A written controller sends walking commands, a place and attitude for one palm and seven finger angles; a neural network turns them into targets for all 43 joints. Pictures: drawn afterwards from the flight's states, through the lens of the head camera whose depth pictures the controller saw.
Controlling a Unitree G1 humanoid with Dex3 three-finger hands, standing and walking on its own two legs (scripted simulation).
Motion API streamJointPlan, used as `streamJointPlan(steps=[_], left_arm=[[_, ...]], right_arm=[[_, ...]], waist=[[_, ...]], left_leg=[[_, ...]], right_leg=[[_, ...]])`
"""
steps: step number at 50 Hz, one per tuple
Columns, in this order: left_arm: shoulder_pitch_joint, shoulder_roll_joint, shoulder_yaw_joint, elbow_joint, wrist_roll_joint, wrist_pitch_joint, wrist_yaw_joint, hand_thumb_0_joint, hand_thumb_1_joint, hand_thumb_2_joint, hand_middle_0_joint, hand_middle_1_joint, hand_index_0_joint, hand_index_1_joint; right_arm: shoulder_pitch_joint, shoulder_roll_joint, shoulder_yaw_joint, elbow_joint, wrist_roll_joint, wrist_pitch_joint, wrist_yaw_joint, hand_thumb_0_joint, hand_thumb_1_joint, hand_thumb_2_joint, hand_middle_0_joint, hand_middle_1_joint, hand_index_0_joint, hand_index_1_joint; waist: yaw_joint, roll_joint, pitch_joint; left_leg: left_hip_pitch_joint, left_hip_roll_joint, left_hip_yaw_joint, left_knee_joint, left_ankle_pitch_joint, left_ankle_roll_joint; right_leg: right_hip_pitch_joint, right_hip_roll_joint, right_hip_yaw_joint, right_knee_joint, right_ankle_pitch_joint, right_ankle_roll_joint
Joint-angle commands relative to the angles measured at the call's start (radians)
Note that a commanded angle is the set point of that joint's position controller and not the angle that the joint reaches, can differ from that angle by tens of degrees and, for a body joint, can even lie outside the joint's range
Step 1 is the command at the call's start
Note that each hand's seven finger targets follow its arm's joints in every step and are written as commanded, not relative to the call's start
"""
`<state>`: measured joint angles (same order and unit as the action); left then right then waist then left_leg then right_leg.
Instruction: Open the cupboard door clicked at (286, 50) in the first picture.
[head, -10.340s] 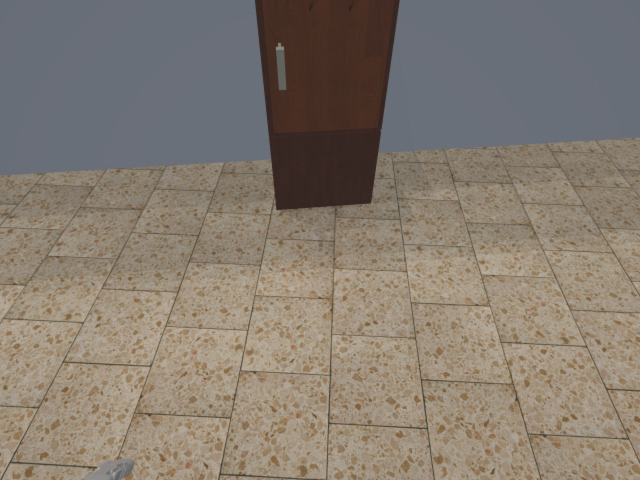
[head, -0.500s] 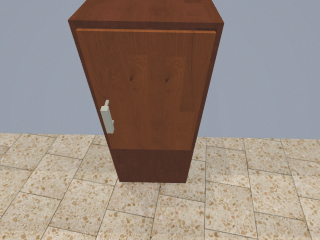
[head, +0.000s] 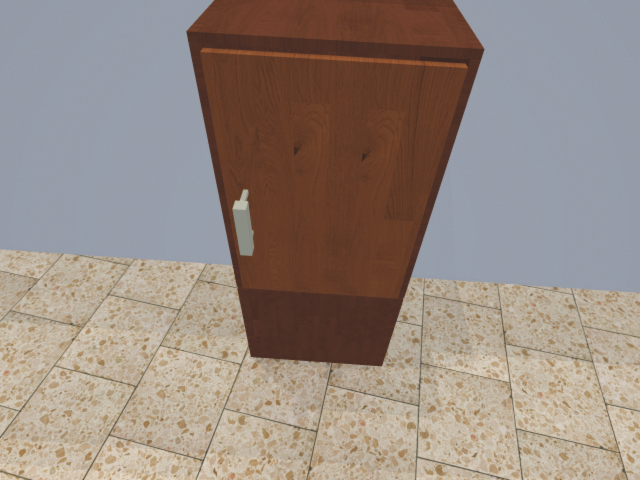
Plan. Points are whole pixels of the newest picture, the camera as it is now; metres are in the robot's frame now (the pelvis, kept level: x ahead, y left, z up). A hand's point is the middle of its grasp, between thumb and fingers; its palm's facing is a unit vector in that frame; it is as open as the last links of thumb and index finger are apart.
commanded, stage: look again from close up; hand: left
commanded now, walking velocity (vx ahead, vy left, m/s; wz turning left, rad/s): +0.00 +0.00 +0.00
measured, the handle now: (246, 222) +0.61 +0.19 -0.08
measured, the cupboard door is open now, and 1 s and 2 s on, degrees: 0 0 0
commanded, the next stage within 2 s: shuffle to correct the standing spot in 0.20 s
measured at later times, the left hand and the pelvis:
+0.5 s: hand out of the picture -0.04 +0.17 -0.17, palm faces +0.05 -0.99 -0.16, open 7.4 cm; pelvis +0.00 +0.01 +0.00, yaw +1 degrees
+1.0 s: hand out of the picture +0.08 +0.16 -0.18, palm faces +0.03 -0.98 -0.20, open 7.3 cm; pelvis +0.08 -0.01 +0.00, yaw +0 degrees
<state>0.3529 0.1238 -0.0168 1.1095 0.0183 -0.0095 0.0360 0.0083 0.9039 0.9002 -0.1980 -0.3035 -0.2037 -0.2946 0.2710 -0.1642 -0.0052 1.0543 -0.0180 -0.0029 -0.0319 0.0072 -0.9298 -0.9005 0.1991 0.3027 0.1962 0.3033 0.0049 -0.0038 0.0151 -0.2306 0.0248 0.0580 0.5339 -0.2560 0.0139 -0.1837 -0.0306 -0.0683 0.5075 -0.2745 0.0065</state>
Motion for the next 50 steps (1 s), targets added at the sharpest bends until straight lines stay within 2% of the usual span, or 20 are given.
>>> streamJointPlan(steps=[1,4,10,15,20,23,27,33,35,37,39,40,41,42,43,44,45,46,48,50], left_arm=[[0.048,0.097,0.022,-0.049,0.007,-0.004,0.001,0.0,0.9,0.9,-0.2,-0.3,-0.2,-0.3],[0.065,0.096,0.023,-0.058,0.009,0.0,-0.001,0.0,0.9,0.9,-0.2,-0.3,-0.2,-0.3],[0.071,0.095,0.025,-0.065,0.007,-0.002,-0.005,0.0,0.9,0.9,-0.2,-0.3,-0.2,-0.3],[0.063,0.1,0.025,-0.065,0.004,-0.008,-0.004,0.0,0.9,0.9,-0.2,-0.3,-0.2,-0.3],[0.096,0.098,0.034,-0.06,0.014,0.0,-0.012,0.0,0.9,0.9,-0.2,-0.3,-0.2,-0.3],[0.122,0.098,0.041,-0.053,0.01,-0.007,-0.017,0.0,0.9,0.9,-0.2,-0.3,-0.2,-0.3],[0.118,0.099,0.051,-0.051,0.004,-0.016,-0.021,0.0,0.9,0.9,-0.2,-0.3,-0.2,-0.3],[0.125,0.096,0.055,-0.048,0.008,-0.028,-0.021,0.0,0.9,0.9,-0.2,-0.3,-0.2,-0.3],[0.128,0.086,0.054,-0.042,0.008,-0.032,-0.022,0.0,0.9,0.9,-0.2,-0.3,-0.2,-0.3],[0.125,0.065,0.052,-0.043,0.009,-0.036,-0.023,0.0,0.9,0.9,-0.2,-0.3,-0.2,-0.3],[0.09,0.04,0.045,-0.057,0.011,-0.042,-0.02,0.0,0.9,0.9,-0.2,-0.3,-0.2,-0.3],[0.071,0.033,0.042,-0.063,0.008,-0.042,-0.018,0.0,0.9,0.9,-0.2,-0.3,-0.2,-0.3],[0.075,0.029,0.046,-0.056,0.004,-0.04,-0.015,0.0,0.9,0.9,-0.2,-0.3,-0.2,-0.3],[0.112,0.026,0.05,-0.041,0.001,-0.039,-0.011,0.0,0.9,0.9,-0.2,-0.3,-0.2,-0.3],[0.167,0.052,0.055,-0.024,0.002,-0.043,-0.005,0.0,0.9,0.9,-0.2,-0.3,-0.2,-0.3],[0.204,0.097,0.06,-0.008,0.002,-0.047,0.004,0.0,0.9,0.9,-0.2,-0.3,-0.2,-0.3],[0.219,0.126,0.062,-0.001,-0.002,-0.048,0.014,0.0,0.9,0.9,-0.2,-0.3,-0.2,-0.3],[0.221,0.135,0.06,-0.004,0.002,-0.043,0.02,0.0,0.9,0.9,-0.2,-0.3,-0.2,-0.3],[0.192,0.15,0.065,-0.035,0.015,-0.026,0.03,0.0,0.9,0.9,-0.2,-0.3,-0.2,-0.3],[0.136,0.164,0.069,-0.066,0.013,-0.012,0.031,0.0,0.9,0.9,-0.2,-0.3,-0.2,-0.3]], right_arm=[[0.055,-0.095,-0.018,-0.053,-0.001,-0.015,0.009,0.0,-0.9,-0.9,0.2,0.3,0.2,0.3],[0.052,-0.104,-0.02,-0.06,-0.002,-0.018,0.009,0.0,-0.9,-0.9,0.2,0.3,0.2,0.3],[0.06,-0.11,-0.023,-0.061,-0.001,-0.021,0.01,0.0,-0.9,-0.9,0.2,0.3,0.2,0.3],[0.076,-0.094,-0.018,-0.039,0.002,-0.023,0.011,0.0,-0.9,-0.9,0.2,0.3,0.2,0.3],[0.089,-0.106,-0.027,-0.026,-0.008,-0.007,0.015,0.0,-0.9,-0.9,0.2,0.3,0.2,0.3],[0.083,-0.083,-0.027,-0.027,-0.007,-0.009,0.016,0.0,-0.9,-0.9,0.2,0.3,0.2,0.3],[0.099,-0.057,-0.025,-0.026,-0.008,-0.023,0.015,0.0,-0.9,-0.9,0.2,0.3,0.2,0.3],[0.115,-0.055,-0.026,-0.024,-0.003,-0.044,0.015,0.0,-0.9,-0.9,0.2,0.3,0.2,0.3],[0.13,-0.061,-0.025,-0.012,0.0,-0.053,0.012,0.0,-0.9,-0.9,0.2,0.3,0.2,0.3],[0.17,-0.082,-0.03,0.008,0.001,-0.061,0.006,0.0,-0.9,-0.9,0.2,0.3,0.2,0.3],[0.217,-0.106,-0.034,0.028,-0.002,-0.064,-0.007,0.0,-0.9,-0.9,0.2,0.3,0.2,0.3],[0.216,-0.101,-0.03,0.033,-0.002,-0.06,-0.012,0.0,-0.9,-0.9,0.2,0.3,0.2,0.3],[0.193,-0.095,-0.024,0.03,-0.002,-0.055,-0.017,0.0,-0.9,-0.9,0.2,0.3,0.2,0.3],[0.157,-0.088,-0.021,0.017,0.001,-0.052,-0.022,0.0,-0.9,-0.9,0.2,0.3,0.2,0.3],[0.125,-0.064,-0.019,0.006,0.007,-0.053,-0.025,0.0,-0.9,-0.9,0.2,0.3,0.2,0.3],[0.101,-0.043,-0.014,-0.01,0.012,-0.054,-0.024,0.0,-0.9,-0.9,0.2,0.3,0.2,0.3],[0.074,-0.028,-0.011,-0.022,0.016,-0.046,-0.022,0.0,-0.9,-0.9,0.2,0.3,0.2,0.3],[0.039,-0.014,-0.013,-0.037,0.02,-0.038,-0.019,0.0,-0.9,-0.9,0.2,0.3,0.2,0.3],[0.0,0.001,-0.022,-0.051,0.023,-0.028,-0.016,0.0,-0.9,-0.9,0.2,0.3,0.2,0.3],[0.002,-0.012,-0.03,-0.052,0.021,-0.017,-0.013,0.0,-0.9,-0.9,0.2,0.3,0.2,0.3]], waist=[[-0.008,0.028,0.144],[0.005,0.078,0.126],[0.01,0.019,0.065],[0.005,-0.005,0.073],[0.008,0.018,0.101],[0.016,-0.022,0.129],[0.001,-0.039,0.106],[-0.005,-0.016,0.114],[-0.01,0.024,0.121],[-0.021,0.111,0.08],[-0.031,0.179,0.055],[-0.03,0.175,0.057],[-0.016,0.139,0.048],[0.007,0.093,0.031],[0.029,-0.012,0.02],[0.036,-0.129,-0.004],[0.041,-0.209,-0.012],[0.048,-0.224,-0.021],[0.056,-0.185,-0.021],[0.031,-0.164,-0.027]], left_leg=[[-0.14,0.081,-0.146,-0.219,-0.201,0.027],[-0.179,0.095,-0.181,-0.277,-0.275,0.037],[-0.159,0.097,-0.182,-0.278,-0.251,0.043],[-0.132,0.082,-0.156,-0.245,-0.175,0.034],[-0.182,0.091,-0.174,-0.254,-0.412,0.052],[-0.199,0.063,-0.143,-0.185,-0.354,0.054],[-0.156,0.037,-0.103,-0.107,-0.285,0.049],[-0.128,0.05,-0.101,-0.075,-0.206,0.054],[-0.097,0.072,-0.114,-0.082,-0.113,0.065],[0.0,0.14,-0.184,-0.128,0.013,0.099],[0.145,0.221,-0.257,-0.128,0.375,0.162],[0.186,0.235,-0.243,-0.094,0.602,0.174],[0.162,0.219,-0.191,-0.048,0.737,0.157],[0.104,0.178,-0.132,0.001,0.747,0.117],[0.014,0.115,-0.063,0.082,0.676,0.065],[-0.107,0.063,-0.008,0.123,0.472,0.021],[-0.2,0.02,0.018,0.152,0.137,-0.009],[-0.258,0.001,0.022,0.185,-0.158,-0.018],[-0.319,-0.014,0.034,0.204,-0.261,-0.019],[-0.255,-0.027,0.045,0.1,-0.174,-0.022]], right_leg=[[-0.099,-0.046,0.084,-0.106,-0.106,-0.038],[-0.055,-0.036,0.054,-0.07,-0.063,-0.031],[-0.031,-0.044,0.059,-0.073,-0.038,-0.029],[-0.056,-0.064,0.079,-0.106,-0.039,-0.03],[-0.093,-0.032,0.06,-0.078,-0.27,-0.039],[-0.099,-0.051,0.11,-0.109,-0.282,-0.06],[-0.124,-0.076,0.16,-0.125,-0.309,-0.088],[-0.13,-0.069,0.152,-0.082,-0.214,-0.096],[-0.137,-0.052,0.118,-0.027,-0.113,-0.088],[-0.17,-0.009,0.036,0.094,-0.008,-0.068],[-0.264,0.024,-0.035,0.196,-0.031,-0.042],[-0.278,0.019,-0.038,0.164,-0.099,-0.036],[-0.204,0.01,-0.033,0.085,-0.07,-0.035],[-0.086,-0.003,-0.012,0.013,0.102,-0.036],[0.033,-0.051,0.054,-0.005,0.441,-0.039],[0.157,-0.126,0.107,0.021,0.855,-0.047],[0.247,-0.205,0.135,0.029,1.191,-0.076],[0.295,-0.258,0.161,0.038,1.361,-0.113],[0.325,-0.288,0.172,0.066,1.382,-0.15],[0.275,-0.264,0.154,0.1,1.274,-0.154]])
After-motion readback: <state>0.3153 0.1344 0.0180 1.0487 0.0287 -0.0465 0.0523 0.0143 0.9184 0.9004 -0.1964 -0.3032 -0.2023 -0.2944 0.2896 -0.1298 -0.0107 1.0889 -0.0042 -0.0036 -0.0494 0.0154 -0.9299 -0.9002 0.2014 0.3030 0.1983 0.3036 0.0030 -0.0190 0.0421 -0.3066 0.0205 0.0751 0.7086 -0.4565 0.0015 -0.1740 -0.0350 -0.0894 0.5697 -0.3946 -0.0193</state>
